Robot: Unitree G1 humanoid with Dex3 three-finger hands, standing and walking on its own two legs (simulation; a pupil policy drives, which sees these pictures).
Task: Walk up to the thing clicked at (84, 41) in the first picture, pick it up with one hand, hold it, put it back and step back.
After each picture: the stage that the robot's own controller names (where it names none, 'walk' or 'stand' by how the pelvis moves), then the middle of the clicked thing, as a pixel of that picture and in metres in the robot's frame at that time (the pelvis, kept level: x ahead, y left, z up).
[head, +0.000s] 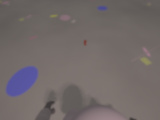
stand; (85, 42) +1.61 +0.21 -0.72
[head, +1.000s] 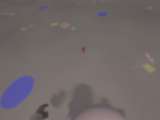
walk; (83, 49) +1.47 +0.32 -0.71
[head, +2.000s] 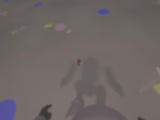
walk; (79, 62) +0.96 +0.35 -0.72
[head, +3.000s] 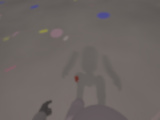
walk; (76, 79) +0.61 +0.29 -0.71
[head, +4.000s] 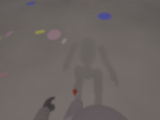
walk; (75, 92) +0.38 +0.24 -0.71
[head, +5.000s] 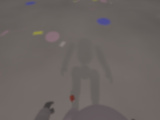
stand; (72, 98) +0.32 +0.22 -0.72
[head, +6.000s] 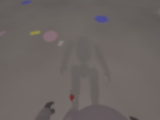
stand; (72, 97) +0.31 +0.23 -0.73
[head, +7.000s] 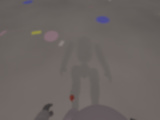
stand; (72, 98) +0.31 +0.23 -0.73
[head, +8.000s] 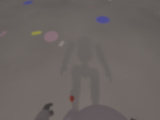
stand; (72, 98) +0.30 +0.23 -0.73
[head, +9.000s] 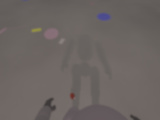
go down; (72, 96) +0.31 +0.22 -0.72
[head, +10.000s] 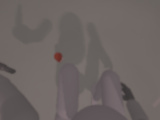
go down; (58, 57) +0.37 +0.28 -0.30
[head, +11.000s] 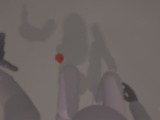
approach; (60, 58) +0.36 +0.29 -0.29
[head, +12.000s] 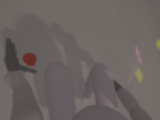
close in; (30, 60) +0.33 +0.31 -0.21
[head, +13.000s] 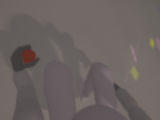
close; (29, 58) +0.34 +0.31 -0.21
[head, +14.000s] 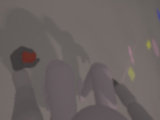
lift; (29, 58) +0.33 +0.31 -0.22
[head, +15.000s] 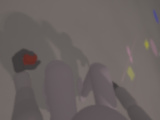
lift; (29, 60) +0.33 +0.31 -0.22
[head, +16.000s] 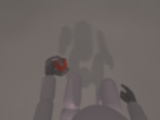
lift; (61, 67) +0.31 +0.23 -0.02
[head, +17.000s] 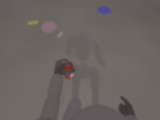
lift; (68, 70) +0.32 +0.18 +0.01
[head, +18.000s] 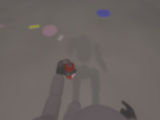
hold; (70, 70) +0.33 +0.17 +0.01
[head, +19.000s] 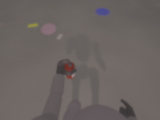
hold; (70, 70) +0.33 +0.17 +0.00
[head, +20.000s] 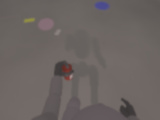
crouch; (67, 72) +0.33 +0.18 -0.04
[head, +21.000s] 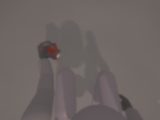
lower; (53, 52) +0.43 +0.26 -0.10
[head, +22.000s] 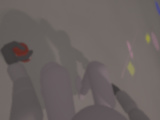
lower; (23, 53) +0.38 +0.32 -0.22
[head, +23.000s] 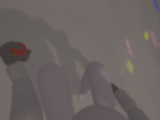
lower; (21, 52) +0.38 +0.33 -0.22
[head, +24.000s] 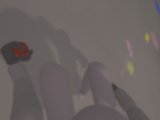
lower; (23, 52) +0.38 +0.33 -0.22
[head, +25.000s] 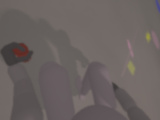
lower; (23, 53) +0.37 +0.33 -0.21
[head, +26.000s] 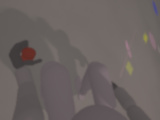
open; (28, 56) +0.36 +0.30 -0.22
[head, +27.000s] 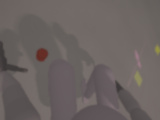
stand; (41, 55) +0.36 +0.29 -0.22
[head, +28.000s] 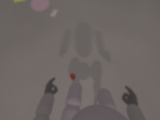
stand; (72, 76) +0.37 +0.21 -0.54
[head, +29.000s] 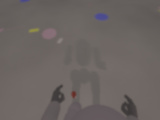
stand; (73, 94) +0.35 +0.20 -0.66
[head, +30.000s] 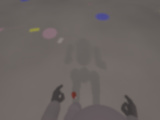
stand; (73, 95) +0.34 +0.19 -0.67
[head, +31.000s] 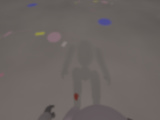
stand; (76, 96) +0.36 +0.18 -0.72
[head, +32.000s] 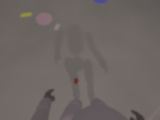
walk; (76, 81) +0.42 +0.14 -0.71
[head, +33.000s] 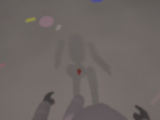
walk; (79, 72) +0.58 +0.20 -0.70
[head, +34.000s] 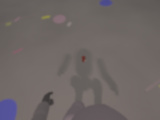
walk; (83, 59) +0.92 +0.20 -0.70
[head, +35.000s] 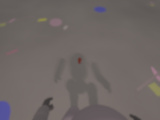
stand; (79, 60) +0.96 +0.23 -0.71
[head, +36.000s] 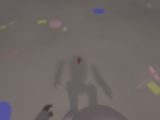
stand; (79, 61) +0.98 +0.24 -0.72
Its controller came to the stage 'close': yes
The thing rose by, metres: 0.71
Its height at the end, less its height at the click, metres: +0.00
